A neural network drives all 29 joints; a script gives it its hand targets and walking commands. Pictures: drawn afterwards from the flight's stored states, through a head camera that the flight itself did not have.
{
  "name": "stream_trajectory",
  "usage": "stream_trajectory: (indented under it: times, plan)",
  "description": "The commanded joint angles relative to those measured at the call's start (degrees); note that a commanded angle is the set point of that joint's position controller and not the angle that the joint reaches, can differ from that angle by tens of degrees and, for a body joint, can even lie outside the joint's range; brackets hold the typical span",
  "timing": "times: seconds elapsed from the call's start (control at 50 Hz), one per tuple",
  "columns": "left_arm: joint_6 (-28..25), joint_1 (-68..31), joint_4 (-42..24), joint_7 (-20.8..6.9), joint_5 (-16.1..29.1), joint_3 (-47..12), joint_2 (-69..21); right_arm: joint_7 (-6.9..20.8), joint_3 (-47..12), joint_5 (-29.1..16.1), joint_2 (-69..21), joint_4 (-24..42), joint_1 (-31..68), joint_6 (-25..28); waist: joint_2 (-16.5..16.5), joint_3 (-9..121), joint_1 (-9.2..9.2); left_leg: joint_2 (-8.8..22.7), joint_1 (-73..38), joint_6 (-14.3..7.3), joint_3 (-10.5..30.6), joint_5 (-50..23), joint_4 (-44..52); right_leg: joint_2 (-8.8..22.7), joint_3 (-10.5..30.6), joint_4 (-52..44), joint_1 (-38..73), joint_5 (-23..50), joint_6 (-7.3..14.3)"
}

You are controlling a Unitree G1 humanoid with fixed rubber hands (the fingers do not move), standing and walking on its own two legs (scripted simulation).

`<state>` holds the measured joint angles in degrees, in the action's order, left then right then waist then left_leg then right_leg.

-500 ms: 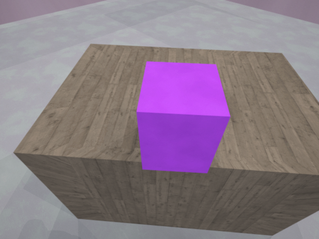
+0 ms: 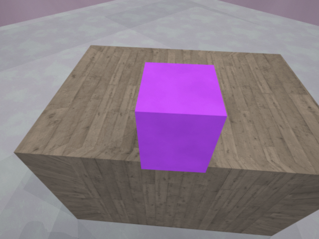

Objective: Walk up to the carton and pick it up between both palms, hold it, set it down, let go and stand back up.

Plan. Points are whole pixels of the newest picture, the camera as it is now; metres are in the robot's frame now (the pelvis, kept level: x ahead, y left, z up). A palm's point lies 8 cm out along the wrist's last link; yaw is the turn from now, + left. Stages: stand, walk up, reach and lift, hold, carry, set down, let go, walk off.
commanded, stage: walk up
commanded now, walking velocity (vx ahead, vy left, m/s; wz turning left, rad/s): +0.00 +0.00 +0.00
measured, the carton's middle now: (176, 118) +0.45 -0.04 +0.06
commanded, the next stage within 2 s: none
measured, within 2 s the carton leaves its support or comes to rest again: neither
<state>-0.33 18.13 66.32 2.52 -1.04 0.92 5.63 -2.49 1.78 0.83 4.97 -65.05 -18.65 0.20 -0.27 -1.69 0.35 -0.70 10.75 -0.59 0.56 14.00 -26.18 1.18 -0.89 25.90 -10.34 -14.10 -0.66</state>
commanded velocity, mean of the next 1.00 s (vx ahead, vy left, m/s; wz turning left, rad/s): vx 0.07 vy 0.02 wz -0.03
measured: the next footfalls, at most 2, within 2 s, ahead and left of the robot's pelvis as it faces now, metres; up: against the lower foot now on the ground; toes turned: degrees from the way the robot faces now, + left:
left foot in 0.66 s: +0.18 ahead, +0.09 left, +0.00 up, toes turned +6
right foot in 1.04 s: +0.15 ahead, -0.14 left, +0.00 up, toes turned -6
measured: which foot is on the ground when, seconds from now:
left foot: down 0.00-0.30, up 0.32-0.64, down 0.66-1.00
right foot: down 0.00-0.72, up 0.74-1.00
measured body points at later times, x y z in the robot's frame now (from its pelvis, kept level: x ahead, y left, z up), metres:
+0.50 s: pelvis +0.06 -0.03 +0.00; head +0.07 -0.06 +0.45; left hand -0.04 +0.16 -0.14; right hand +0.09 -0.26 -0.17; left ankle +0.09 +0.11 -0.67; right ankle +0.00 -0.12 -0.74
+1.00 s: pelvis +0.11 +0.00 +0.00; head +0.13 +0.01 +0.44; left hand +0.14 +0.21 -0.17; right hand +0.09 -0.20 -0.16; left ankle +0.14 +0.09 -0.74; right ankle +0.10 -0.14 -0.73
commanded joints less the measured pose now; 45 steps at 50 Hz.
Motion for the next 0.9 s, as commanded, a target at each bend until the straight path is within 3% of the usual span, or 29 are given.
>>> stream_trajectory:
  times: [0.0, 0.02, 0.04, 0.06, 0.08, 0.1, 0.14, 0.18, 0.22, 0.24, 0.26, 0.28, 0.3, 0.32, 0.34, 0.36, 0.4, 0.44, 0.46, 0.52, 0.54, 0.58, 0.64, 0.66, 0.68, 0.7, 0.72, 0.8, 0.88]
  plan:
    - [0.1, 3.6, -0.5, 0.5, 0.3, 0.0, 2.3, 0.0, 0.6, 0.0, 3.6, 0.4, -3.8, 0.0, 0.7, -5.3, 0.51, 3.7, 3.0, -1.0, 4.4, -2.0, 6.2, 2.9, 3.0, -5.2, -3.6, 1.1, 1.9]
    - [0.2, 5.4, 0.0, 0.5, 0.2, 0.3, 3.3, 0.0, 0.5, 0.3, 3.3, 0.4, -4.7, 0.2, -0.7, -2.8, -0.44, 3.8, 1.6, -1.0, 3.9, -3.3, 5.3, 3.0, 3.4, -6.0, -3.0, 0.5, 2.0]
    - [0.9, 0.8, -2.9, 1.2, 1.0, 2.6, 10.5, -1.1, 2.7, -0.4, 10.7, 4.2, 1.3, 0.1, -1.3, -12.9, 0.27, 9.0, 5.4, -0.4, 3.8, -29.9, -2.3, 3.6, 2.2, 3.4, -8.9, 20.4, 1.0]
    - [0.7, 9.1, -2.2, -0.2, 0.5, 1.6, 7.3, 0.0, 2.6, 0.9, 10.4, 2.9, -7.9, 0.5, 4.2, 4.8, 0.1, 8.3, -1.2, -2.0, 8.0, 29.6, 5.8, 1.6, 2.8, 2.7, -7.0, -26.9, 2.2]
    - [0.7, 6.2, -2.8, -0.8, -1.2, 1.2, 6.2, 0.0, 2.4, 0.7, 9.6, 1.3, -8.3, -0.1, 8.9, 0.1, 0.89, 7.4, 0.4, -3.1, 8.5, 37.4, 6.5, 1.1, 2.9, 6.3, -11.4, -29.1, 2.3]
    - [1.0, 2.0, -5.0, -1.2, -1.3, 1.5, 5.5, -0.2, 2.2, 0.9, 8.7, 0.8, -11.6, -0.6, 10.5, -2.7, 3.09, 10.9, 3.2, -5.0, 14.0, 45.7, 11.4, -0.1, 1.3, 11.8, -16.1, -29.9, 2.2]
    - [0.0, -0.6, -6.4, -2.1, -1.5, 0.4, 0.9, -0.3, 2.6, 0.3, 9.1, 0.8, -10.1, -0.5, 13.0, -9.4, 2.08, 17.5, 8.4, -8.3, 18.7, 39.7, 15.0, 1.0, -3.9, 18.2, -15.4, -13.9, 0.9]
    - [-1.3, 4.2, -5.4, -2.6, -1.4, 0.6, 0.5, -0.1, 2.5, 0.6, 7.8, 1.7, -4.3, 0.0, 10.0, -8.7, -1.18, 16.0, 14.1, -7.5, 14.6, 28.1, 14.7, 1.5, -4.9, 15.2, -7.1, -7.4, 0.9]
    - [-2.2, 11.0, -2.7, -2.5, -0.9, 0.7, 0.4, 0.3, 2.5, 0.2, 8.6, 2.8, -1.3, 0.3, 3.6, -5.9, -4.65, 10.0, 19.6, -4.6, 6.9, 20.2, 7.8, 0.5, -4.4, 4.9, 5.4, -5.3, 1.2]
    - [-2.6, 14.3, -1.2, -2.1, -0.6, 0.7, 1.2, 0.6, 2.2, -0.1, 8.1, 3.1, -0.4, 0.5, -3.8, -7.3, -6.06, 7.1, 24.2, -3.0, 4.1, 19.6, 0.7, 1.1, -1.5, -1.3, 9.5, -8.1, 2.0]
    - [-3.2, 17.5, -0.9, -1.5, -1.0, 1.4, 3.0, 0.9, 1.6, -0.5, 6.3, 3.2, -0.1, 0.7, -9.5, -6.3, -7.26, 3.1, 26.5, -1.6, -0.9, 15.0, -11.5, 8.7, 8.6, -9.4, 12.9, -14.4, 3.0]
    - [-3.5, 19.9, -1.4, -1.0, -1.1, 1.9, 6.2, 0.9, 0.7, -0.4, 4.1, 4.1, -2.4, 1.0, -16.8, -5.2, -7.02, 1.3, 30.8, 0.4, -4.1, 16.2, -21.6, 18.8, 21.0, -13.4, 16.0, -10.9, 3.6]
    - [-3.4, 20.1, -1.3, -0.7, -1.2, 2.3, 9.2, 1.0, 1.2, -0.3, 5.3, 5.2, -0.9, 1.0, -16.6, -7.2, -6.6, 3.0, 30.9, 1.1, -4.4, 15.6, -25.4, 24.2, 26.5, -15.2, 11.4, -8.0, 6.5]
    - [-3.4, 19.7, -1.4, -0.4, -1.2, 2.6, 8.7, 1.1, 1.7, 0.2, 6.8, 5.6, 1.3, 0.9, -13.5, -10.3, -6.84, 5.3, 29.6, 1.7, -3.2, 14.4, -29.0, 25.5, 28.9, -15.0, 7.2, 0.1, 8.6]
    - [-3.4, 21.0, -1.3, -0.3, -1.1, 2.5, 7.2, 1.5, 1.9, 0.3, 7.6, 6.1, 3.7, 0.9, -6.3, -11.7, -7.17, 5.8, 31.2, 2.0, -1.5, 13.2, -33.0, 25.4, 30.0, -16.3, 6.8, 2.7, 8.1]
    - [-3.4, 19.6, -1.9, -0.2, -1.1, 2.2, 7.0, 1.9, 2.0, 0.5, 6.1, 5.7, 3.4, 0.9, -1.7, -11.9, -5.74, 6.0, 31.2, 2.2, -1.0, 10.0, -35.4, 23.9, 25.5, -14.9, 6.4, 10.2, 6.9]
    - [-3.7, 14.6, -4.0, 0.2, -0.6, 2.1, 7.7, 2.4, 1.8, 1.1, 4.4, 4.9, -0.2, 0.4, -2.0, -11.6, -1.86, 6.3, 28.7, 2.9, -0.5, 4.9, -36.3, 21.0, 17.3, -12.9, 3.2, 20.1, 6.6]
    - [-3.9, 7.9, -4.6, 0.1, 0.6, -0.7, 1.6, 1.7, 1.1, 0.2, 1.0, 4.0, -4.7, -0.7, -8.2, -9.0, 3.74, 3.8, 14.6, 2.1, -1.5, 1.5, -27.9, 10.9, 1.3, -7.8, -4.7, 47.8, 3.3]
    - [-3.9, 6.2, -3.9, 0.2, 0.3, -1.3, 1.1, 1.9, 0.5, -0.1, -0.2, 3.6, -6.4, -1.1, -12.4, -5.3, 5.09, 2.4, 9.8, 1.7, -3.2, -1.0, -26.4, 7.4, -3.7, -7.9, -5.8, 47.2, 3.2]
    - [-4.1, 8.3, -3.0, 0.1, -0.1, -1.2, 2.7, 0.9, 0.7, -0.6, 2.3, 4.7, -1.5, -1.4, -13.3, -4.1, 2.03, 1.6, 8.3, 1.8, -7.7, -4.6, -19.7, 6.5, -4.9, -6.0, -2.5, 48.3, 3.9]
    - [-3.8, 11.3, -1.7, 0.2, -0.6, -1.5, 3.2, 0.6, 0.8, -0.6, 4.3, 6.3, 2.0, -1.4, -10.6, -5.1, 0.51, 1.8, 9.8, 1.9, -8.3, -4.4, -16.9, 7.1, -4.1, -5.3, -0.2, 48.4, 4.4]
    - [-3.2, 12.5, -1.3, 0.5, -0.6, -1.1, 4.3, 0.1, 0.7, -0.9, 4.1, 6.1, 2.9, -0.9, -11.8, -2.8, -0.62, 1.5, 8.8, 1.9, -9.7, -3.6, -10.5, 8.3, -2.7, -2.6, 4.6, 44.9, 6.7]
    - [-2.3, 13.3, -0.5, 0.6, -0.5, -0.1, 5.4, -0.4, 0.9, -0.3, 5.4, 4.4, -2.5, 0.8, -3.1, -0.6, 1.92, 3.6, -1.6, 0.3, -6.7, -16.4, 4.4, 7.8, -1.6, 5.3, 3.3, 36.2, 5.3]
    - [-2.2, 15.2, -0.6, 0.6, 0.1, -0.2, 3.3, -0.4, 1.6, 0.4, 7.8, 3.9, -5.7, 1.6, 1.4, 4.2, 1.72, 9.8, -11.7, -1.1, -0.5, -30.5, 1.9, 6.3, -1.4, 9.9, -2.6, 20.8, 3.5]
    - [-1.7, 19.3, -0.4, 0.7, 0.6, -1.0, 0.4, -0.5, 1.6, 0.8, 9.6, 3.5, -8.6, 1.9, 10.6, 8.4, 1.64, 19.8, -20.3, -5.3, 9.3, -49.0, -0.4, 3.5, -2.4, 17.1, -8.8, -4.3, 2.0]
    - [-0.8, 19.0, 0.3, 0.8, 1.2, -0.9, -1.3, -0.5, 1.2, -0.2, 8.5, 2.1, -9.3, 1.7, 15.1, 11.3, 2.64, 22.3, -18.0, -10.2, 12.3, -49.3, 1.1, 1.6, -3.9, 19.5, -6.1, -11.0, 1.5]
    - [-0.2, 14.4, -0.1, 0.6, 1.0, -0.3, 0.7, -0.4, 0.8, 0.0, 6.3, 2.1, -8.3, 1.8, 15.7, 10.2, 3.12, 22.1, -15.4, -11.8, 14.7, -49.3, 4.1, 1.0, -2.5, 22.8, -7.4, -18.9, 1.2]
    - [1.7, 6.1, -2.5, -0.5, -0.1, -0.1, -0.2, -1.1, -0.5, 0.7, 5.7, 3.4, -0.2, 1.7, 6.1, -2.5, -1.03, 16.5, 1.4, -8.9, 5.0, -28.6, 8.8, 2.3, 0.8, 23.0, -6.2, -18.3, 0.9]
    - [2.4, 6.5, -2.1, -0.3, 0.2, -0.1, 1.1, -0.7, -1.0, 0.5, 6.4, 2.3, -0.7, 1.4, 7.9, -1.7, -1.28, 14.0, 3.4, -8.7, 2.4, -18.2, 8.8, 1.5, -0.9, 16.7, -4.1, -11.1, -0.5]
